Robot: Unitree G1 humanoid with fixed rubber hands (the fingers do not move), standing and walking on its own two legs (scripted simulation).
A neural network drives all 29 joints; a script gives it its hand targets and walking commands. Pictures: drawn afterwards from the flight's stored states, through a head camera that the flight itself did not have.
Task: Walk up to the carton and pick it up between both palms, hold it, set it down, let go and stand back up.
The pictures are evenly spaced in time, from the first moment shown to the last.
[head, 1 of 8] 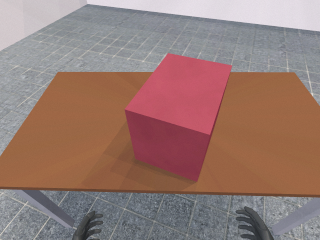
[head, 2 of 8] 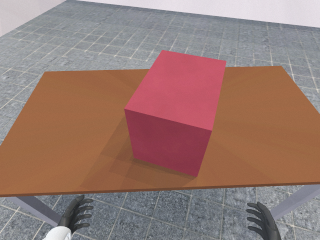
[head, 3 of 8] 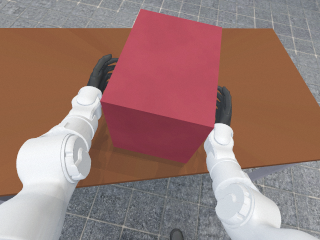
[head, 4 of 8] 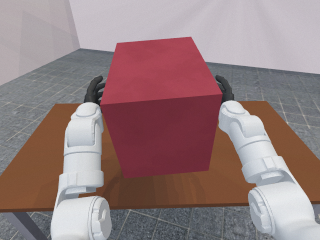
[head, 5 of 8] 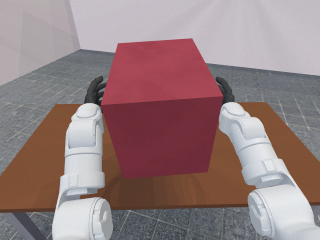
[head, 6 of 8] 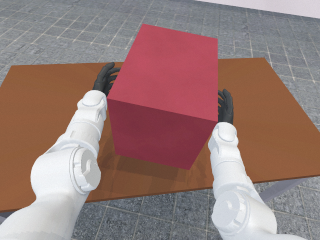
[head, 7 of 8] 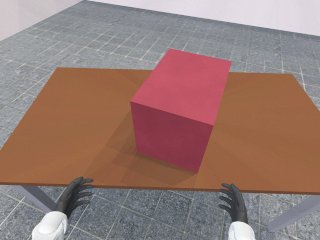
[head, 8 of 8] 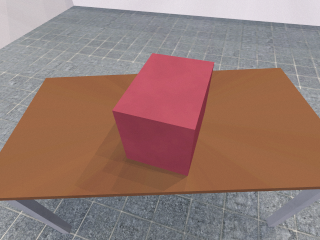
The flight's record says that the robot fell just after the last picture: no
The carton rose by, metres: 0.23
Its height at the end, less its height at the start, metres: +0.00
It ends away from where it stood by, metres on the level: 0.02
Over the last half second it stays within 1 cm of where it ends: yes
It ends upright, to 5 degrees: yes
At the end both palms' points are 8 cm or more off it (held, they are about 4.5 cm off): yes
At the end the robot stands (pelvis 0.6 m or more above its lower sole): yes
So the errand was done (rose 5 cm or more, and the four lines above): yes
